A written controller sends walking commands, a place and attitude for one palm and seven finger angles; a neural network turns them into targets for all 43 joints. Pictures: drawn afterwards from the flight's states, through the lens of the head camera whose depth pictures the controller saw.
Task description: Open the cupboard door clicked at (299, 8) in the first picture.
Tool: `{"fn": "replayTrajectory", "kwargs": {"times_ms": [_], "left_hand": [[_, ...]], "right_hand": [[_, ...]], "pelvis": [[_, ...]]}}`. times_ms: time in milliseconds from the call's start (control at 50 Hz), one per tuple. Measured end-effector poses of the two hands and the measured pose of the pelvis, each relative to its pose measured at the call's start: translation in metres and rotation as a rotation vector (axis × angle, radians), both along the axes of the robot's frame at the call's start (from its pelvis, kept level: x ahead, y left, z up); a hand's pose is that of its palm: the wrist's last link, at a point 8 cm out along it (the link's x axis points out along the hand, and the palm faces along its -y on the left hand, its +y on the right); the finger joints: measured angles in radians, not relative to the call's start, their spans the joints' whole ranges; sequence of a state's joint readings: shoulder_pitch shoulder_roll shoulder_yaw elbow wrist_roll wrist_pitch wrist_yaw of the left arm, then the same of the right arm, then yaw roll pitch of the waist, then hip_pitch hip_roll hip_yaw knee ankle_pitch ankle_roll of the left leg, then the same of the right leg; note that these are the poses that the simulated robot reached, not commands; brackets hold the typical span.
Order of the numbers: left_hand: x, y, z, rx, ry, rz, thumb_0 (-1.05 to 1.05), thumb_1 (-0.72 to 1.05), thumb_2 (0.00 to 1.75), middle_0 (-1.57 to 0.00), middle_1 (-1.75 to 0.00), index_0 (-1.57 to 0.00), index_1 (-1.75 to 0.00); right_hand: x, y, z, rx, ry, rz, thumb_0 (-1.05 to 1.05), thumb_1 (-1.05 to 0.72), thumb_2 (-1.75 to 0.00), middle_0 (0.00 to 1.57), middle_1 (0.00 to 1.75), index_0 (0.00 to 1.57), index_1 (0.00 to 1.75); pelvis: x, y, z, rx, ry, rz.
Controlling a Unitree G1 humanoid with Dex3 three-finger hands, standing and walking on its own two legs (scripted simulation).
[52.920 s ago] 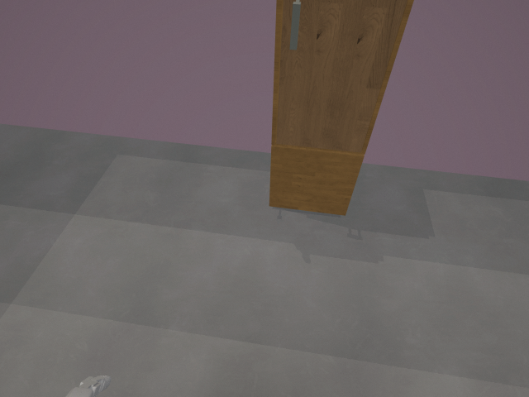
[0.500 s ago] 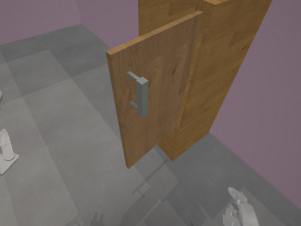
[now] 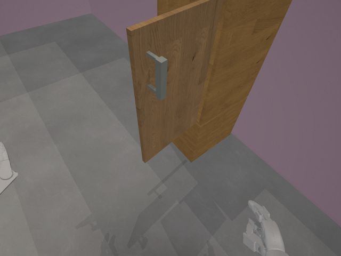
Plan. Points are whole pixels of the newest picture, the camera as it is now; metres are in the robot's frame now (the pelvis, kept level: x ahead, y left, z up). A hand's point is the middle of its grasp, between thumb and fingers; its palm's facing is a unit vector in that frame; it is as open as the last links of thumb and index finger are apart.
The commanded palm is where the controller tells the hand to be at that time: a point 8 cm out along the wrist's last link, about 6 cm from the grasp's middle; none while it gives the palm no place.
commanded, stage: step back with the hand held close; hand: left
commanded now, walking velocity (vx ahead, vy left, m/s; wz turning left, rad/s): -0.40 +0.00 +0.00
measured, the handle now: (155, 76) +0.53 +0.09 +0.12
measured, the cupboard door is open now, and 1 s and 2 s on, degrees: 96 96 96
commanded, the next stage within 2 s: stop stepping back and stand still in 0.04 s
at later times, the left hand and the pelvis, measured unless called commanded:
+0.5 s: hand out of the picture +0.05 +0.24 +0.17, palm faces +0.46 -0.74 -0.49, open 7.4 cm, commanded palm +0.00 +0.27 +0.18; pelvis -0.14 -0.03 -0.01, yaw +0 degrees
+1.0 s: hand out of the picture +0.02 +0.23 +0.16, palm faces +0.45 -0.76 -0.48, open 7.4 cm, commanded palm -0.04 +0.26 +0.18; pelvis -0.18 -0.04 -0.01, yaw +1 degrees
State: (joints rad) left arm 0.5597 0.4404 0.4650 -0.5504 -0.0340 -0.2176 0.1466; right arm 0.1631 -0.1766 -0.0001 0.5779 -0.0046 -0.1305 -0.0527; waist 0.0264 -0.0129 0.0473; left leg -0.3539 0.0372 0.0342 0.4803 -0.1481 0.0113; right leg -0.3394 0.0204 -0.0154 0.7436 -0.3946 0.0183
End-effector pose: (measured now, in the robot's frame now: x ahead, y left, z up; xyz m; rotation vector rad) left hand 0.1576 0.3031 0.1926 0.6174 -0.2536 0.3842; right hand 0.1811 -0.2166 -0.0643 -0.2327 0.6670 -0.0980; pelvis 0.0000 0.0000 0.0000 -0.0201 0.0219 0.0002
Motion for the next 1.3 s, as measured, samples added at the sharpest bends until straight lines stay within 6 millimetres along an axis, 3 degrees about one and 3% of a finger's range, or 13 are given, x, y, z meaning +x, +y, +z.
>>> {"fn": "replayTrajectory", "kwargs": {"times_ms": [140, 240, 360, 480, 600, 680, 780, 900, 1000, 1120, 1160, 1220, 1300], "left_hand": [[-0.035, -0.038, -0.018, -0.053, 0.05, -0.044, 0.01, 0.89, 0.9, -0.2, -0.3, -0.21, -0.3], [-0.065, -0.054, -0.015, -0.04, 0.092, -0.108, 0.01, 0.89, 0.9, -0.21, -0.3, -0.21, -0.3], [-0.108, -0.043, -0.008, -0.009, 0.013, -0.099, 0.01, 0.88, 0.9, -0.21, -0.3, -0.22, -0.3], [-0.147, -0.026, -0.005, -0.007, -0.024, 0.019, 0.01, 0.88, 0.9, -0.21, -0.3, -0.21, -0.3], [-0.167, -0.037, -0.02, -0.082, -0.037, 0.048, 0.01, 0.89, 0.9, -0.2, -0.3, -0.21, -0.3], [-0.172, -0.046, -0.023, -0.133, -0.054, 0.006, 0.01, 0.89, 0.9, -0.2, -0.3, -0.21, -0.3], [-0.177, -0.044, -0.015, -0.082, -0.094, -0.052, 0.01, 0.89, 0.9, -0.21, -0.3, -0.21, -0.3], [-0.178, -0.035, 0.004, 0.016, -0.089, -0.003, 0.01, 0.89, 0.9, -0.21, -0.3, -0.21, -0.3], [-0.178, -0.04, -0.014, -0.025, -0.031, 0.011, 0.01, 0.89, 0.9, -0.2, -0.3, -0.21, -0.3], [-0.175, -0.038, -0.031, -0.111, 0.04, 0.003, 0.01, 0.89, 0.9, -0.21, -0.3, -0.21, -0.3], [-0.166, -0.031, -0.057, -0.121, 0.122, -0.011, 0.01, 0.89, 0.9, -0.2, -0.3, -0.21, -0.3], [-0.152, -0.022, -0.143, -0.282, 0.461, 0.068, 0.0, 0.89, 0.9, -0.2, -0.3, -0.2, -0.3], [-0.178, -0.052, -0.252, -0.467, 0.878, 0.121, 0.0, 0.9, 0.9, -0.19, -0.3, -0.2, -0.3]], "right_hand": [[-0.053, -0.02, -0.015, 0.043, 0.014, -0.001, 0.01, -0.9, -0.9, 0.2, 0.3, 0.2, 0.3], [-0.105, -0.043, -0.007, 0.007, 0.074, -0.067, 0.01, -0.9, -0.9, 0.2, 0.3, 0.2, 0.3], [-0.159, -0.063, -0.003, -0.087, 0.055, -0.125, 0.01, -0.9, -0.9, 0.2, 0.3, 0.2, 0.3], [-0.197, -0.063, -0.01, -0.065, 0.065, -0.119, 0.01, -0.9, -0.9, 0.2, 0.3, 0.2, 0.29], [-0.212, -0.062, -0.026, -0.031, 0.095, -0.075, 0.01, -0.9, -0.9, 0.2, 0.3, 0.2, 0.3], [-0.217, -0.061, -0.018, -0.049, 0.098, -0.064, 0.01, -0.9, -0.9, 0.2, 0.3, 0.2, 0.3], [-0.218, -0.057, -0.009, -0.084, 0.016, -0.083, 0.01, -0.9, -0.9, 0.2, 0.3, 0.2, 0.3], [-0.222, -0.044, -0.014, 0.001, 0.011, -0.082, 0.01, -0.9, -0.9, 0.2, 0.3, 0.2, 0.3], [-0.219, -0.05, -0.033, 0.006, 0.083, -0.049, 0.01, -0.9, -0.9, 0.2, 0.3, 0.2, 0.3], [-0.215, -0.054, -0.017, -0.055, 0.108, -0.06, 0.01, -0.9, -0.9, 0.2, 0.3, 0.2, 0.3], [-0.21, -0.057, -0.024, -0.063, 0.101, -0.021, 0.01, -0.9, -0.9, 0.2, 0.3, 0.2, 0.3], [-0.212, -0.057, -0.045, -0.051, 0.197, 0.0, 0.01, -0.9, -0.9, 0.2, 0.3, 0.2, 0.29], [-0.226, -0.051, -0.06, -0.02, 0.284, 0.018, 0.01, -0.91, -0.9, 0.2, 0.3, 0.2, 0.29]], "pelvis": [[-0.058, -0.023, -0.006, 0.01, 0.004, -0.031], [-0.089, -0.03, 0.002, 0.048, 0.017, -0.029], [-0.115, -0.025, -0.006, 0.012, 0.017, 0.011], [-0.137, -0.029, -0.004, 0.034, -0.033, 0.008], [-0.157, -0.037, -0.008, 0.034, -0.059, 0.017], [-0.167, -0.036, -0.005, 0.048, -0.053, 0.012], [-0.177, -0.028, -0.011, 0.018, -0.042, 0.013], [-0.176, -0.037, -0.007, 0.016, -0.055, 0.014], [-0.178, -0.039, -0.014, 0.017, -0.054, 0.022], [-0.17, -0.031, -0.004, 0.022, -0.031, 0.021], [-0.169, -0.022, -0.012, -0.01, 0.0, 0.043], [-0.171, -0.016, -0.015, 0.004, 0.015, 0.078], [-0.173, -0.023, -0.018, 0.046, -0.005, 0.081]]}}
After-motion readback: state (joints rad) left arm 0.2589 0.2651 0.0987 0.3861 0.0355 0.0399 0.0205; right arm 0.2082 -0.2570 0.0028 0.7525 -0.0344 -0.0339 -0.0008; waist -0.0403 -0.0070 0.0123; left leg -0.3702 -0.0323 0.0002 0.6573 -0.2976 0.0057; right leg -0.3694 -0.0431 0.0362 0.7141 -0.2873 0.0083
